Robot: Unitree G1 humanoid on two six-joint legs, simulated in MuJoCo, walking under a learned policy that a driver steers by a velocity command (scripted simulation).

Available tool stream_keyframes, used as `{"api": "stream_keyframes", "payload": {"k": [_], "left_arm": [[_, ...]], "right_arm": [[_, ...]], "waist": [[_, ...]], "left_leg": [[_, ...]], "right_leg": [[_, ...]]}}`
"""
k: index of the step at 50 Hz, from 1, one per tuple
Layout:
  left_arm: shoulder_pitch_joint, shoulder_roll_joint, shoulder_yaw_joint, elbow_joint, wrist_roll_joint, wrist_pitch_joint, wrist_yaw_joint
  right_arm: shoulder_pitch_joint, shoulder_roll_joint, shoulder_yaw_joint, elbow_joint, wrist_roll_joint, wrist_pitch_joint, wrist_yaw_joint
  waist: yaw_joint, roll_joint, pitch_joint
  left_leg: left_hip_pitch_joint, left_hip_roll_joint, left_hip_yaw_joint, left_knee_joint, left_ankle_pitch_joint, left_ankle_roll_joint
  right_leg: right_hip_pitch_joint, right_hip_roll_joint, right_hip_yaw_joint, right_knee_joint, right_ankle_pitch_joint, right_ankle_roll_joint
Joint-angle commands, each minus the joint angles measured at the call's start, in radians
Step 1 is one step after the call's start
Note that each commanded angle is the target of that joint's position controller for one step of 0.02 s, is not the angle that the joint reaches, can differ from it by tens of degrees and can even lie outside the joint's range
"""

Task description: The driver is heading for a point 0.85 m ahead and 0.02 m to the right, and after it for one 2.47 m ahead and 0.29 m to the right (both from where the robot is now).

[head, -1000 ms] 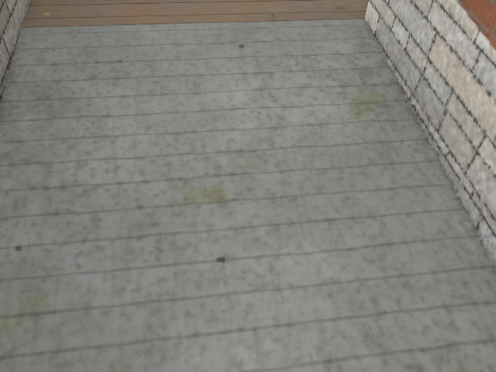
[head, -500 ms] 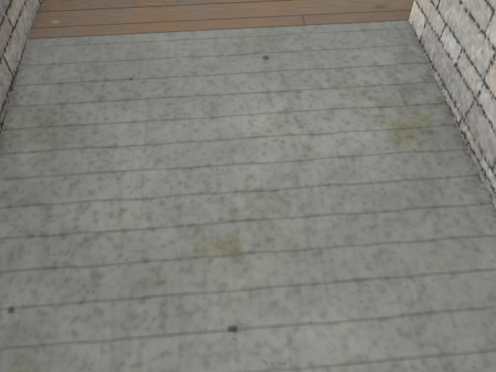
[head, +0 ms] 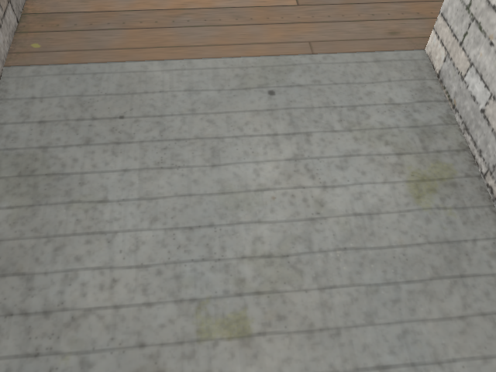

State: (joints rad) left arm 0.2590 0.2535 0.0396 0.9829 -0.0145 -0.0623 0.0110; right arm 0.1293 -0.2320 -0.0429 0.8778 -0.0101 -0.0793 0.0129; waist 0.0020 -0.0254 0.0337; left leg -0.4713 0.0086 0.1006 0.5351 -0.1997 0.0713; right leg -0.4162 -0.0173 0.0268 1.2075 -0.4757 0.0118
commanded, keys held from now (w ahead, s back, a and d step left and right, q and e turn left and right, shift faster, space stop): no key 0.48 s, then w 0.52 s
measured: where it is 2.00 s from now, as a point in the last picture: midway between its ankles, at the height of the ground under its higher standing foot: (253, 241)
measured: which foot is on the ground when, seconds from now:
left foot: down 0.00-1.00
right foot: up 0.00-0.22, down 0.24-0.76, up 0.78-1.00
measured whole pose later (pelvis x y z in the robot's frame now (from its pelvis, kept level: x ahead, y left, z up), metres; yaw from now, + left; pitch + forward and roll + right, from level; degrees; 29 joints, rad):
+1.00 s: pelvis +0.23 +0.01 +0.02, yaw +0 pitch +2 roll -1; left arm 0.06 0.23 0.06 0.96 -0.02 -0.08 -0.02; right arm 0.48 -0.16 -0.01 1.10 -0.01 -0.07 -0.01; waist -0.07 -0.02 -0.02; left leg 0.02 -0.02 0.05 0.23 -0.36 0.05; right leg -0.75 -0.10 -0.04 1.07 -0.14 -0.02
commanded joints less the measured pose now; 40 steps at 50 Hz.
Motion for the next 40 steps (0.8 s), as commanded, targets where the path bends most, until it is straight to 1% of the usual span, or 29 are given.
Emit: {"api": "stream_keyframes", "payload": {"k": [1,3,5,6,8,9,11,12,13,14,15,16,17,20,24,25,26,28,29,31,32,33,34,35,36,37,38,39,40], "left_arm": [[0.088,0.045,0.024,-0.031,0.002,0.022,0.02],[0.112,0.008,0.017,-0.018,0.004,0.037,0.026],[0.047,-0.009,0.006,-0.032,0.017,0.047,0.033],[0.019,-0.001,0.004,-0.035,0.022,0.054,0.033],[-0.007,0.031,0.011,-0.034,0.021,0.071,0.033],[-0.008,0.041,0.015,-0.029,0.021,0.076,0.032],[-0.017,0.062,0.024,-0.021,0.035,0.08,0.03],[-0.022,0.081,0.026,-0.026,0.042,0.078,0.032],[-0.042,0.13,0.033,-0.035,0.038,0.076,0.037],[-0.069,0.134,0.032,-0.031,0.024,0.076,0.04],[-0.076,0.087,0.027,-0.011,0.019,0.071,0.03],[-0.103,0.056,0.02,-0.011,0.024,0.061,0.025],[-0.113,0.04,0.014,-0.007,0.027,0.051,0.022],[-0.087,0.055,0.018,0.02,0.018,0.037,0.024],[-0.071,0.053,0.018,0.044,0.018,0.043,0.028],[-0.049,0.053,0.02,0.058,0.014,0.047,0.029],[-0.034,0.07,0.027,0.066,0.005,0.052,0.03],[-0.019,0.094,0.039,0.063,-0.003,0.054,0.033],[0.008,0.103,0.044,0.064,-0.007,0.047,0.034],[0.088,0.14,0.059,0.086,-0.014,0.028,0.031],[0.085,0.144,0.063,0.084,-0.014,0.019,0.031],[0.058,0.131,0.061,0.072,-0.009,0.009,0.029],[0.022,0.12,0.059,0.059,-0.009,0.002,0.025],[-0.034,0.116,0.057,0.041,-0.017,0.0,0.02],[-0.105,0.109,0.053,0.021,-0.022,0.003,0.015],[-0.143,0.084,0.046,0.005,-0.017,0.003,0.011],[-0.168,0.025,0.029,-0.019,0.0,-0.003,0.006],[-0.168,0.001,0.025,-0.057,-0.007,-0.023,0.007],[-0.194,0.045,0.035,-0.06,-0.033,-0.035,0.001]], "right_arm": [[0.019,-0.062,-0.012,-0.01,-0.02,-0.015,-0.006],[-0.003,-0.059,-0.009,0.0,-0.028,-0.016,-0.013],[-0.012,-0.087,-0.014,0.005,-0.026,-0.007,-0.023],[-0.002,-0.105,-0.019,0.008,-0.021,0.001,-0.028],[0.018,-0.126,-0.023,0.02,-0.01,0.016,-0.033],[0.009,-0.124,-0.022,0.024,-0.002,0.023,-0.035],[0.018,-0.08,-0.006,0.043,0.008,0.033,-0.038],[0.044,-0.06,0.001,0.059,0.004,0.035,-0.039],[0.089,-0.055,0.0,0.066,-0.004,0.034,-0.038],[0.149,-0.037,0.001,0.08,-0.008,0.034,-0.039],[0.117,-0.041,0.001,0.079,-0.007,0.042,-0.048],[0.078,-0.07,-0.006,0.074,-0.004,0.05,-0.055],[0.066,-0.086,-0.012,0.079,-0.002,0.057,-0.058],[0.084,-0.072,-0.011,0.103,-0.003,0.06,-0.055],[0.064,-0.063,-0.013,0.121,0.005,0.06,-0.051],[0.082,-0.059,-0.014,0.135,0.007,0.065,-0.052],[0.085,-0.065,-0.019,0.142,0.014,0.07,-0.052],[0.068,-0.071,-0.026,0.135,0.024,0.071,-0.056],[0.049,-0.062,-0.024,0.125,0.026,0.062,-0.055],[0.017,-0.02,-0.015,0.106,0.03,0.036,-0.043],[0.01,-0.025,-0.016,0.1,0.032,0.025,-0.035],[0.018,-0.036,-0.019,0.1,0.035,0.016,-0.028],[0.043,-0.042,-0.021,0.106,0.037,0.009,-0.024],[0.091,-0.041,-0.023,0.122,0.04,0.004,-0.023],[0.182,-0.039,-0.028,0.159,0.04,0.002,-0.025],[0.281,-0.066,-0.044,0.203,0.032,0.004,-0.027],[0.416,-0.139,-0.065,0.228,0.027,0.006,-0.032],[0.511,-0.233,-0.078,0.242,0.026,-0.002,-0.019],[0.424,-0.162,-0.051,0.224,0.012,-0.015,-0.02]], "waist": [[0.044,0.109,-0.164],[0.073,0.11,-0.139],[0.062,0.126,-0.132],[0.045,0.131,-0.141],[0.028,0.14,-0.143],[0.035,0.138,-0.128],[0.045,0.114,-0.079],[0.038,0.079,-0.051],[-0.014,-0.029,-0.033],[-0.061,-0.131,-0.048],[-0.038,-0.164,-0.036],[-0.031,-0.137,-0.011],[-0.03,-0.1,-0.016],[-0.019,-0.032,-0.064],[-0.006,0.001,-0.083],[-0.004,0.003,-0.104],[-0.001,0.002,-0.085],[0.011,-0.011,0.014],[0.026,-0.036,0.052],[0.048,-0.144,0.068],[0.044,-0.159,0.079],[0.027,-0.147,0.077],[0.002,-0.132,0.068],[-0.039,-0.118,0.063],[-0.096,-0.102,0.053],[-0.136,-0.048,0.025],[-0.171,0.18,-0.035],[-0.175,0.403,-0.078],[-0.125,0.244,0.002]], "left_leg": [[0.194,0.23,-0.207,-0.259,0.431,0.158],[0.114,0.194,-0.117,-0.276,0.468,0.165],[0.107,0.185,-0.092,-0.276,0.419,0.166],[0.117,0.194,-0.107,-0.283,0.331,0.169],[0.115,0.209,-0.146,-0.3,0.069,0.162],[0.092,0.204,-0.156,-0.301,-0.075,0.143],[0.046,0.161,-0.155,-0.283,-0.299,0.073],[0.032,0.131,-0.142,-0.248,-0.348,0.026],[0.024,0.065,-0.098,-0.164,-0.314,-0.014],[0.069,0.009,-0.041,-0.127,-0.199,-0.043],[0.186,0.003,-0.021,-0.115,-0.104,-0.054],[0.253,0.016,-0.03,-0.101,-0.053,-0.051],[0.282,0.03,-0.04,-0.102,-0.034,-0.042],[0.278,0.046,-0.055,-0.122,0.017,-0.026],[0.283,0.047,-0.049,-0.117,0.073,-0.032],[0.29,0.031,-0.029,-0.105,-0.028,-0.03],[0.267,0.013,-0.011,-0.08,-0.178,-0.022],[0.145,0.016,-0.022,-0.044,-0.401,-0.006],[0.071,0.013,-0.023,0.002,-0.415,-0.005],[-0.05,-0.015,0.002,0.17,-0.299,-0.004],[-0.072,0.007,-0.028,0.227,-0.269,0.011],[-0.071,0.024,-0.053,0.255,-0.28,0.026],[-0.037,0.033,-0.061,0.234,-0.295,0.039],[0.068,0.027,-0.045,0.128,-0.278,0.05],[0.269,-0.005,-0.006,-0.004,-0.21,0.053],[0.458,-0.004,-0.04,-0.034,-0.139,0.049],[0.629,0.179,-0.336,-0.181,-0.215,0.105],[0.719,0.38,-0.776,-0.357,-0.268,0.254],[0.67,0.414,-0.815,-0.361,-0.365,0.269]], "right_leg": [[-0.034,-0.084,0.03,-0.004,0.089,-0.014],[0.047,-0.077,0.007,-0.173,0.097,-0.003],[0.087,-0.068,-0.011,-0.371,0.122,0.014],[0.107,-0.064,-0.017,-0.434,0.146,0.02],[0.155,-0.053,-0.03,-0.527,0.206,0.019],[0.196,-0.044,-0.042,-0.587,0.255,0.01],[0.264,-0.034,-0.051,-0.704,0.291,-0.021],[0.278,-0.079,0.001,-0.766,0.327,-0.041],[0.267,-0.136,0.061,-0.794,0.364,-0.066],[0.223,-0.155,0.087,-0.819,0.243,-0.094],[0.094,-0.134,0.098,-0.874,0.023,-0.093],[0.029,-0.112,0.088,-0.895,-0.001,-0.07],[0.025,-0.09,0.058,-0.884,0.069,-0.046],[0.144,-0.062,0.013,-0.814,0.293,-0.026],[0.207,-0.057,0.003,-0.788,0.405,-0.04],[0.219,-0.046,-0.007,-0.79,0.3,-0.049],[0.2,-0.037,-0.008,-0.789,0.11,-0.068],[0.134,-0.078,0.066,-0.834,-0.216,-0.116],[0.146,-0.123,0.14,-0.874,-0.292,-0.146],[0.238,-0.268,0.368,-0.985,-0.381,-0.227],[0.236,-0.321,0.442,-1.008,-0.356,-0.252],[0.229,-0.335,0.448,-1.004,-0.297,-0.253],[0.216,-0.322,0.406,-0.986,-0.229,-0.236],[0.16,-0.282,0.322,-0.961,-0.173,-0.203],[0.042,-0.208,0.204,-0.907,-0.111,-0.159],[-0.079,-0.132,0.095,-0.775,0.017,-0.114],[-0.234,-0.02,-0.068,-0.404,0.123,-0.038],[-0.429,0.079,-0.062,-0.156,-0.083,-0.013],[-0.547,0.001,0.024,0.039,-0.077,-0.035]]}}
